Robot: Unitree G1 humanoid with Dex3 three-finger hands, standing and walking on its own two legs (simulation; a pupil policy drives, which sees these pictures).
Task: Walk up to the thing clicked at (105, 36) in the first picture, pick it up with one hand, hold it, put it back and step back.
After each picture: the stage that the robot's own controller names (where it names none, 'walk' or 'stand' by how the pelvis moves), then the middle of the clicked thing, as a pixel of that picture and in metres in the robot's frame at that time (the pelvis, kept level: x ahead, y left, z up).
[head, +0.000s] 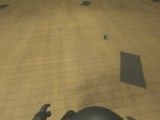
stand; (105, 37) +1.94 -0.37 -0.72
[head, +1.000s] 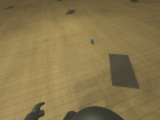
walk; (92, 41) +1.83 +0.08 -0.69
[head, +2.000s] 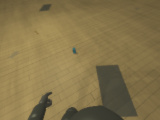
walk; (74, 50) +1.22 +0.35 -0.70
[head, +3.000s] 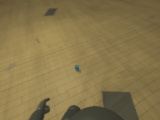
walk; (76, 68) +0.82 +0.25 -0.71
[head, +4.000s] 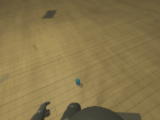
walk; (77, 81) +0.56 +0.20 -0.71
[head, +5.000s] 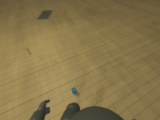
stand; (74, 90) +0.41 +0.22 -0.71
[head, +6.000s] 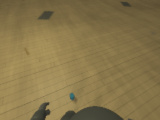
stand; (72, 96) +0.36 +0.18 -0.72
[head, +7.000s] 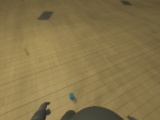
stand; (71, 96) +0.36 +0.19 -0.72
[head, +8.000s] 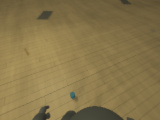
stand; (72, 95) +0.37 +0.18 -0.73
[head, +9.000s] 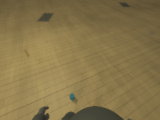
stand; (72, 97) +0.37 +0.19 -0.73
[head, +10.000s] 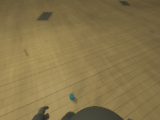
stand; (72, 97) +0.36 +0.19 -0.73
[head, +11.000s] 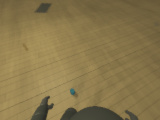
go down; (72, 91) +0.36 +0.19 -0.72
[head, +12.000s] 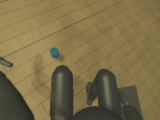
go down; (54, 53) +0.44 +0.25 -0.29
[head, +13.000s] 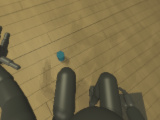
close in; (60, 56) +0.44 +0.24 -0.30
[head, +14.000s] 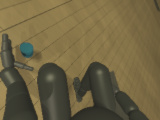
close in; (27, 50) +0.42 +0.29 -0.22
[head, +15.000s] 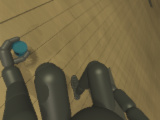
close; (20, 49) +0.41 +0.30 -0.22
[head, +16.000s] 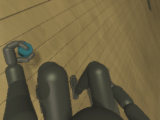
lift; (25, 50) +0.39 +0.29 -0.23
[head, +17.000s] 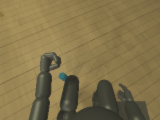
close; (64, 77) +0.30 +0.23 -0.37
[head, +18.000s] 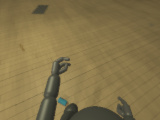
hold; (62, 101) +0.25 +0.28 -0.70
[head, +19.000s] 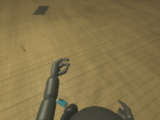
close; (62, 102) +0.24 +0.30 -0.71
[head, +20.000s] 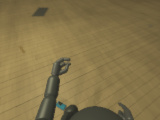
stand; (61, 105) +0.21 +0.30 -0.70
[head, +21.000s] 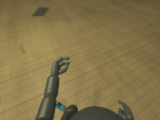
stand; (60, 106) +0.20 +0.31 -0.71
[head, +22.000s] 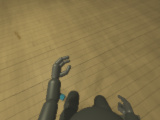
stand; (60, 95) +0.21 +0.31 -0.62
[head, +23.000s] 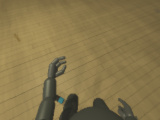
stand; (59, 99) +0.19 +0.31 -0.65
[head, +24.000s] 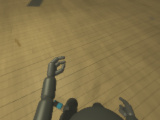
stand; (57, 104) +0.17 +0.31 -0.67
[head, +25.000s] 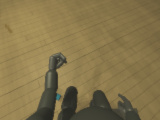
crouch; (55, 95) +0.17 +0.33 -0.58
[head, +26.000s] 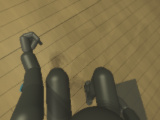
lower; (30, 88) +0.18 +0.35 -0.29
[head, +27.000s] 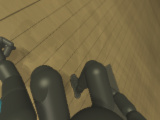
lower; out of the picture +0.13 +0.35 -0.25
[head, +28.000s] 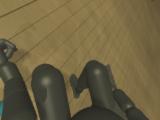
lower; out of the picture +0.11 +0.36 -0.25
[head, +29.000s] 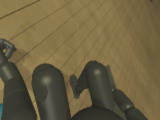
lower; out of the picture +0.10 +0.36 -0.25
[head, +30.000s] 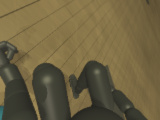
lower; out of the picture +0.09 +0.35 -0.25
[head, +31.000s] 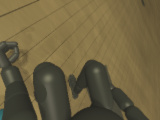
open; out of the picture +0.08 +0.35 -0.24
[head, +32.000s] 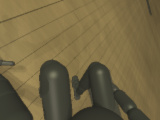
stand; out of the picture +0.07 +0.35 -0.25
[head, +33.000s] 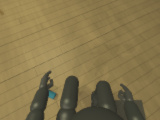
walk; (50, 93) +0.11 +0.36 -0.49
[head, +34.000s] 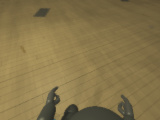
stand; out of the picture +0.05 +0.35 -0.69
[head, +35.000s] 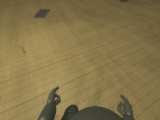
stand; out of the picture +0.05 +0.36 -0.69
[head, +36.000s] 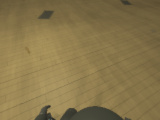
stand; out of the picture +0.04 +0.35 -0.74
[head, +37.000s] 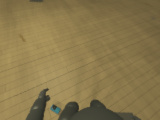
walk; (55, 109) +0.09 +0.32 -0.73
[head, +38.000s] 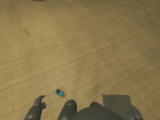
walk; (59, 92) +0.28 +0.33 -0.73
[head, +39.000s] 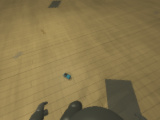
stand; (67, 75) +0.60 +0.39 -0.73
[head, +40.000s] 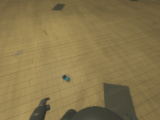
stand; (66, 77) +0.62 +0.35 -0.74
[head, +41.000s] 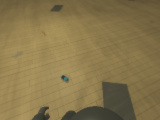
stand; (64, 78) +0.63 +0.38 -0.75
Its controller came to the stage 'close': yes
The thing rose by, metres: 0.25
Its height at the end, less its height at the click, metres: -0.02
